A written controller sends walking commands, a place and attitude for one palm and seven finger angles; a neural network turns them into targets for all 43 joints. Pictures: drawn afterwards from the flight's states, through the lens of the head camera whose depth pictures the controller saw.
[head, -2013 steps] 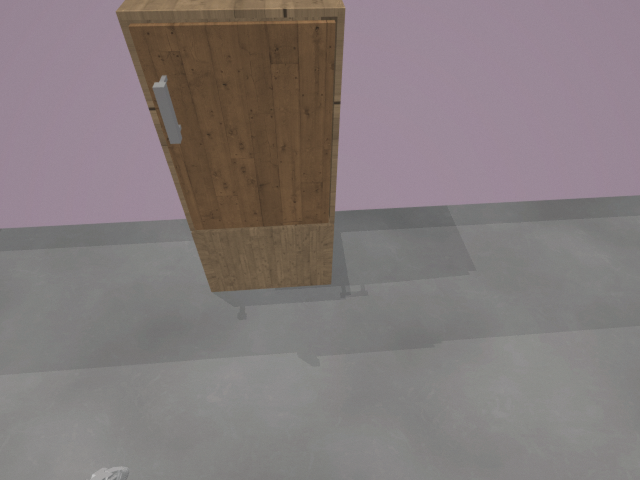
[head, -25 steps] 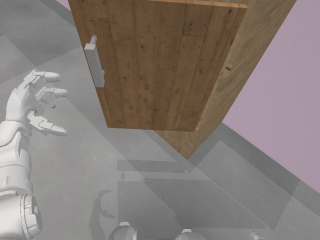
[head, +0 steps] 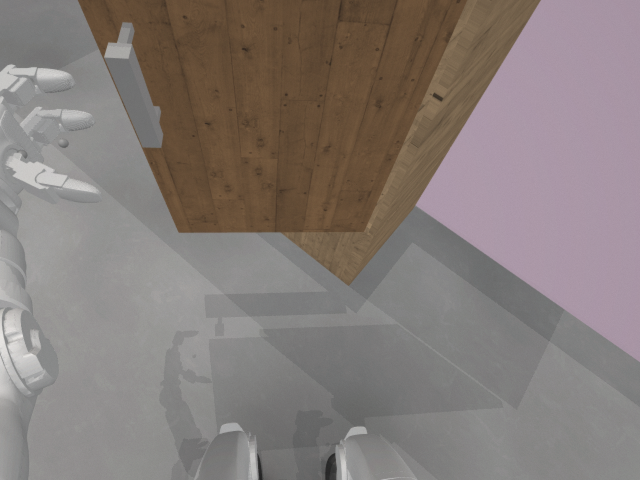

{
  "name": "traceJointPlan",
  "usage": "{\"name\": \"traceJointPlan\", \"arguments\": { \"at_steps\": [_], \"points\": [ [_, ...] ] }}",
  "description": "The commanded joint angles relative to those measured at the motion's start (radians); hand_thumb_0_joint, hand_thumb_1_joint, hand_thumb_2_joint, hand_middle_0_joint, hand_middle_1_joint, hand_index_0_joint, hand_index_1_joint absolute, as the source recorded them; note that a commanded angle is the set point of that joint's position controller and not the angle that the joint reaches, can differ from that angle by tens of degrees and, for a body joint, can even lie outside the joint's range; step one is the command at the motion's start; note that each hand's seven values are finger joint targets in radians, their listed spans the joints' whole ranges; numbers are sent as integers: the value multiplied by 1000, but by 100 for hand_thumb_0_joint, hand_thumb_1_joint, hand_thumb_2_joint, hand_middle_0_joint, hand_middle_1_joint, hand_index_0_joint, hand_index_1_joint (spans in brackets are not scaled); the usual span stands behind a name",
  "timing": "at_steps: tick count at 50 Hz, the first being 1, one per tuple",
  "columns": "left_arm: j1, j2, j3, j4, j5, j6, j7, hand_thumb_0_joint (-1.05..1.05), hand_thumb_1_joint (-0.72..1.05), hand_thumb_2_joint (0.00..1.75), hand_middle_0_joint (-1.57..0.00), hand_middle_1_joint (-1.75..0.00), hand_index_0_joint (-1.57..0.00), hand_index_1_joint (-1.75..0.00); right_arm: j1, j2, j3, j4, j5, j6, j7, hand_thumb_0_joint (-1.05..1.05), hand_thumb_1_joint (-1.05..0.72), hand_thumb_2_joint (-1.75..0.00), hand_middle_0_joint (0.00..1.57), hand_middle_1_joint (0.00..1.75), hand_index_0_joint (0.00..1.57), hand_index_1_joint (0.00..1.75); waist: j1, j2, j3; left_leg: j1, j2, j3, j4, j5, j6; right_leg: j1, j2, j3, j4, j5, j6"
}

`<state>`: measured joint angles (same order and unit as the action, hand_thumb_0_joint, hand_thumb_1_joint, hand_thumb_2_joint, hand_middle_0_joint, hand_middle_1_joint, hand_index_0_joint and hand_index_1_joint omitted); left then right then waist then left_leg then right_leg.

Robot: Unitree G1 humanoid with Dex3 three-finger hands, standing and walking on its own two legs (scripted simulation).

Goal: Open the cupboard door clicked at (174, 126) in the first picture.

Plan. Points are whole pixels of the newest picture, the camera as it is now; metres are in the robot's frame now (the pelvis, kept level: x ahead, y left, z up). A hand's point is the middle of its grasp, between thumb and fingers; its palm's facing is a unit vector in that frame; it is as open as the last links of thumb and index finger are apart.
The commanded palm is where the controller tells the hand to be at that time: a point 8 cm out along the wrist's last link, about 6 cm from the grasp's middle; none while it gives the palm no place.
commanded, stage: move the hooked fingers beside the handle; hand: left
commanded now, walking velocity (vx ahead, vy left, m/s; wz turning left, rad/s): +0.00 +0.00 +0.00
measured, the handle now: (140, 89) +0.58 +0.20 +0.08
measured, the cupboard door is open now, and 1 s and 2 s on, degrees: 43 43 43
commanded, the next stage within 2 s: slide the fingers in behind the handle in 1.32 s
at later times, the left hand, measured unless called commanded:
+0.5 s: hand (73, 110) +0.54 +0.27 +0.08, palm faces -0.02 -1.00 +0.01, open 14.0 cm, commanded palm +0.52 +0.30 +0.09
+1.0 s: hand (80, 120) +0.52 +0.25 +0.09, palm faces +0.00 -1.00 +0.00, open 14.0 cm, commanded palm +0.52 +0.30 +0.08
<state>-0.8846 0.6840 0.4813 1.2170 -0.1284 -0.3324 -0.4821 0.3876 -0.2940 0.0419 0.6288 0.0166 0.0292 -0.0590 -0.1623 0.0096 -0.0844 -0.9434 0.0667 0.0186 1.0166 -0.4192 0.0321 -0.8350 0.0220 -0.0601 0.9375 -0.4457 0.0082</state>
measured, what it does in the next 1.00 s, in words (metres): stands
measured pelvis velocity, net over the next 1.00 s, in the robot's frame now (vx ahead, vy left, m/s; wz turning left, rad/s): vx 0.01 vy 0.00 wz -0.01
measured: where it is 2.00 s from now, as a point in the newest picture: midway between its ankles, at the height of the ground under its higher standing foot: outside the picture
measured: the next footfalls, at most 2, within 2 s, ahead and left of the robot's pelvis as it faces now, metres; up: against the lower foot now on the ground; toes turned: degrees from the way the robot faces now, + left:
none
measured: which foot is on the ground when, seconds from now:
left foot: down 0.00-1.00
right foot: down 0.00-1.00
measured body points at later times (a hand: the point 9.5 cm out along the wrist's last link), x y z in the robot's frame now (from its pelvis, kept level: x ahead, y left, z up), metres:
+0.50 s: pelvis +0.01 +0.01 -0.01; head +0.17 +0.05 +0.41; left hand +0.54 +0.32 +0.08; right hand -0.03 -0.26 -0.10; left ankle +0.03 +0.10 -0.67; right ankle +0.00 -0.13 -0.67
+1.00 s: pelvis +0.01 +0.00 +0.00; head +0.15 +0.04 +0.42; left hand +0.52 +0.31 +0.09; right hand +0.01 -0.27 -0.10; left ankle +0.03 +0.10 -0.67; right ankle +0.00 -0.13 -0.67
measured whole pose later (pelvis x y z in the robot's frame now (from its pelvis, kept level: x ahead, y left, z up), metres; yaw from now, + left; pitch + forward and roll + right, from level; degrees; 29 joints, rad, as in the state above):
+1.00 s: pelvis +0.01 +0.00 +0.00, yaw +0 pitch +22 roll -5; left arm -0.99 0.71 0.46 1.27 -0.08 -0.33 -0.42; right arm 0.38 -0.29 0.06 0.59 0.00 0.09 -0.04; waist -0.19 0.02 -0.09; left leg -1.00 0.07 0.00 1.05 -0.44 0.03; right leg -0.88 0.03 -0.07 0.95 -0.45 0.01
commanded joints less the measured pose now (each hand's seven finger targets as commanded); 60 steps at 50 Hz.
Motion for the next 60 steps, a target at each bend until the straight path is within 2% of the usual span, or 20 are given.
{"name": "traceJointPlan", "arguments": {
  "at_steps": [1, 2, 6, 8, 10, 13, 18, 21, 25, 29, 33, 36, 38, 39, 42, 44, 51, 55, 58, 60],
  "points": [
    [-444, 394, 73, -175, -2, -56, 12, 0, -50, 30, -30, -120, -30, -120, 173, -199, -64, -58, -3, -5, -9, 0, -90, -90, 20, 30, 20, 30, -2, 155, -448, 415, -24, -76, -84, 342, 4, 38, 35, 27, -96, 259, -25],
    [-451, 399, 74, -164, -7, -56, 9, 0, -50, 30, -30, -120, -30, -120, 176, -200, -61, -62, -3, -3, -12, 0, -90, -90, 20, 30, 20, 30, -9, 139, -447, 401, -25, -74, -78, 350, 8, 45, 39, 29, -93, 272, -25],
    [-504, 409, 46, -130, 12, -38, -9, 0, -50, 30, -30, -120, -30, -120, 194, -204, -55, -55, -3, 9, -11, 0, -90, -90, 20, 30, 20, 30, -32, 195, -450, 403, -19, -77, -62, 359, 6, -3, 39, 26, -88, 269, -23],
    [-540, 442, 63, -141, 12, -35, -15, 0, -50, 30, -30, -120, -30, -120, 207, -208, -53, -54, -6, 15, -13, 0, -90, -90, 20, 30, 20, 30, -36, 204, -489, 425, -14, -82, -48, 402, 5, -10, 42, 24, -76, 295, -22],
    [-561, 406, 32, -136, 17, -27, -17, 0, -50, 30, -30, -120, -30, -120, 216, -205, -55, -49, -9, 20, -10, 0, -90, -90, 20, 30, 20, 30, -51, 231, -493, 454, -10, -91, -44, 411, 2, -52, 43, 18, -77, 283, -22],
    [-605, 435, 47, -141, 20, -17, -13, 0, -50, 30, -30, -120, -30, -120, 236, -209, -51, -43, -13, 27, -10, 0, -90, -90, 20, 30, 20, 30, -57, 245, -521, 476, -6, -99, -33, 459, 1, -63, 46, 14, -71, 306, -22],
    [-557, 411, 41, -152, 34, -5, 1, 0, -50, 30, -30, -120, -30, -120, 256, -206, -54, -50, -21, 44, -1, 0, -90, -90, 20, 30, 20, 30, -40, 273, -546, 535, 1, -113, -39, 529, -11, -84, 51, -2, -67, 314, -26],
    [-525, 413, 61, -162, 31, -2, 9, 0, -50, 30, -30, -120, -30, -120, 259, -207, -60, -54, -25, 53, 7, 0, -90, -90, 20, 30, 20, 30, -39, 237, -543, 522, -1, -110, -38, 522, -7, -68, 54, -3, -71, 320, -24],
    [-494, 407, 84, -273, 23, -26, 26, 0, -50, 30, -30, -120, -30, -120, 258, -199, -70, -63, -29, 61, 19, 0, -90, -90, 20, 30, 20, 30, -11, 285, -609, 615, 4, -116, -46, 632, -18, -41, 59, -7, -76, 361, -26],
    [-456, 368, 68, -243, 15, -22, 37, 0, -50, 30, -30, -120, -30, -120, 246, -196, -70, -66, -24, 69, 23, 0, -90, -90, 20, 30, 20, 30, -18, 241, -528, 580, 1, -108, -66, 584, -16, -30, 62, -11, -93, 346, -26],
    [-474, 344, 51, -252, 12, -38, 46, 0, -50, 30, -30, -120, -30, -120, 238, -195, -70, -62, -23, 72, 22, 0, -90, -90, 20, 30, 20, 30, -23, 241, -503, 589, 1, -112, -75, 566, -18, -39, 62, -10, -98, 330, -29],
    [-458, 269, -5, -184, 5, -32, 45, 0, -50, 30, -30, -120, -30, -120, 223, -191, -67, -62, -17, 72, 22, 0, -90, -90, 20, 30, 20, 30, -44, 192, -419, 531, -5, -102, -85, 465, -11, -57, 60, -9, -113, 288, -27],
    [-518, 278, -12, -196, 7, -43, 48, 0, -50, 30, -30, -120, -30, -120, 218, -194, -64, -57, -17, 69, 15, 0, -90, -90, 20, 30, 20, 30, -51, 229, -426, 541, -5, -105, -85, 461, -13, -69, 55, -5, -106, 284, -29],
    [-504, 283, -3, -205, 10, -49, 51, 0, -50, 30, -30, -120, -30, -120, 220, -193, -67, -57, -20, 69, 16, 0, -90, -90, 20, 30, 20, 30, -38, 232, -450, 559, -5, -112, -83, 472, -16, -67, 54, -7, -102, 280, -32],
    [-512, 267, -10, -190, 3, -60, 56, 0, -50, 30, -30, -120, -30, -120, 214, -192, -63, -57, -19, 64, 15, 0, -90, -90, 20, 30, 20, 30, -48, 208, -436, 546, -7, -114, -78, 458, -12, -74, 54, -7, -98, 274, -33],
    [-513, 298, 2, -167, 15, -57, 60, 0, -50, 30, -30, -120, -30, -120, 205, -195, -61, -57, -17, 63, 12, 0, -90, -90, 20, 30, 20, 30, -41, 208, -449, 514, -10, -109, -72, 426, -12, -65, 50, -1, -91, 265, -31],
    [-584, 345, 4, -148, 35, -62, 72, 0, -50, 30, -30, -120, -30, -120, 196, -196, -50, -58, -13, 52, 4, 0, -90, -90, 20, 30, 20, 30, -58, 213, -456, 449, -15, -97, -54, 352, -2, -57, 46, 14, -85, 240, -25],
    [-604, 367, 13, -148, 34, -56, 67, 0, -50, 30, -30, -120, -30, -120, 209, -198, -47, -52, -16, 48, 1, 0, -90, -90, 20, 30, 20, 30, -60, 212, -499, 450, -13, -100, -40, 377, 0, -43, 48, 14, -76, 265, -23],
    [-568, 407, 45, -149, 32, -49, 51, 0, -50, 30, -30, -120, -30, -120, 217, -199, -48, -53, -15, 47, 0, 0, -90, -90, 20, 30, 20, 30, -44, 226, -548, 447, -16, -89, -30, 416, 2, -5, 49, 20, -71, 313, -22],
    [-542, 436, 60, -115, 36, -31, 45, 0, -50, 30, -30, -120, -30, -120, 216, -199, -45, -58, -12, 49, -1, 0, -90, -90, 20, 30, 20, 30, -47, 179, -501, 377, -17, -78, -28, 379, 9, 20, 50, 25, -76, 312, -17]
  ]
}}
